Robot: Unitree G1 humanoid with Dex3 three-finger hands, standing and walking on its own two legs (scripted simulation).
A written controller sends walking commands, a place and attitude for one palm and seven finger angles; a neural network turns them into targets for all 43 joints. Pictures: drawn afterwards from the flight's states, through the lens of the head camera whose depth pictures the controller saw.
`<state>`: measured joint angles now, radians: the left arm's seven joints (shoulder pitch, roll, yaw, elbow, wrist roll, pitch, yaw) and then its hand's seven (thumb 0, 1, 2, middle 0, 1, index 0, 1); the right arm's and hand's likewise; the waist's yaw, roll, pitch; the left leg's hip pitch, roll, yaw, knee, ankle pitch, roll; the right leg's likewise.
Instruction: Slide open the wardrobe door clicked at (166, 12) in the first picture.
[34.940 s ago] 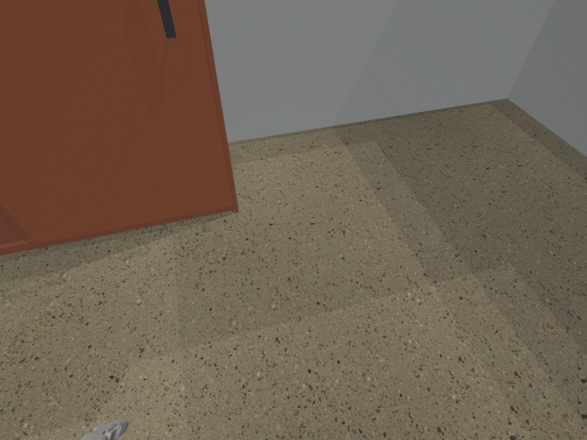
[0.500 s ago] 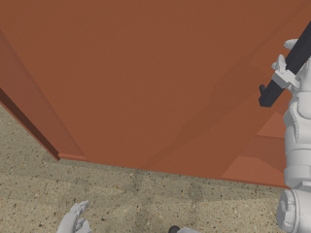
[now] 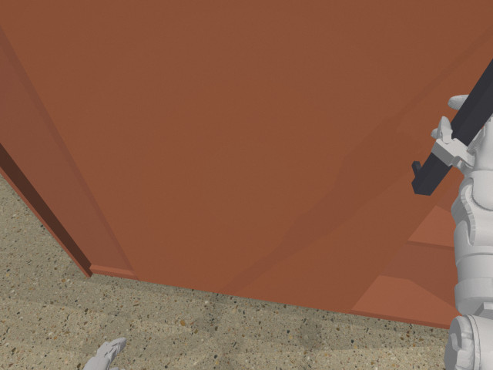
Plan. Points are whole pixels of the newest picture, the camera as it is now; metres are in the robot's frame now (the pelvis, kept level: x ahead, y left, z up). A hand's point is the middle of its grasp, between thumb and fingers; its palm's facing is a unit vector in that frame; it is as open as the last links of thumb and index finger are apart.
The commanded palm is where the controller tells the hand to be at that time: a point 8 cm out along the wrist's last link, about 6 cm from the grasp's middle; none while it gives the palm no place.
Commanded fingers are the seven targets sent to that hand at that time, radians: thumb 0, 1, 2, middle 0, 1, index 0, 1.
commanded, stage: loosen the grip on the handle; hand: right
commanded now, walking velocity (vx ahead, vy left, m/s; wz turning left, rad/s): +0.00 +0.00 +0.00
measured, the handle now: (459, 117) +0.45 -0.29 +0.22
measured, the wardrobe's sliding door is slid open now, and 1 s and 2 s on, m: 0.59 0.59 0.59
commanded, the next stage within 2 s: slip the hand off the handle in 0.60 s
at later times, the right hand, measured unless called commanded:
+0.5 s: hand (443, 145) +0.42 -0.27 +0.19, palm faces +0.38 +0.91 -0.16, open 13.6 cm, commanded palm +0.38 -0.30 +0.19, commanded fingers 0.00 0.55 -0.20 0.25 1.15 0.25 1.15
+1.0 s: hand (455, 145) +0.42 -0.29 +0.19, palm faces +0.37 +0.92 -0.14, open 14.4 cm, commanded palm +0.38 -0.35 +0.18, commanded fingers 0.00 0.55 -0.20 0.25 1.15 0.25 1.15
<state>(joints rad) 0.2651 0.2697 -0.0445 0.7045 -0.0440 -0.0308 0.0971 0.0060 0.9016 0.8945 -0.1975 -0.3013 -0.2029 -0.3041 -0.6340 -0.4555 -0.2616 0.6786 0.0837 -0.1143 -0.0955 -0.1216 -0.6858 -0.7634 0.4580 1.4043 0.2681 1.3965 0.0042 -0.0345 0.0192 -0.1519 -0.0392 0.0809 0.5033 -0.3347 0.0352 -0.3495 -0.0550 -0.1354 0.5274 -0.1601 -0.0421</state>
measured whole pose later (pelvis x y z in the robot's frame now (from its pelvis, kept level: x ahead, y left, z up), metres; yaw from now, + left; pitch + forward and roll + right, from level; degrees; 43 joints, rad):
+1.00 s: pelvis +0.00 -0.01 +0.00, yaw +2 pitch +3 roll +1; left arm 0.26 0.25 -0.04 0.67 -0.03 -0.10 0.11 0.01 0.90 0.89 -0.20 -0.30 -0.21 -0.30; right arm -0.59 -0.49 -0.38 0.58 0.05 -0.03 -0.02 -0.02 0.56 -0.20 0.42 1.25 0.31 1.18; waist 0.02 0.00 -0.04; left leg -0.27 -0.03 0.05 0.56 -0.35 0.02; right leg -0.45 0.00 -0.07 0.57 -0.17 -0.06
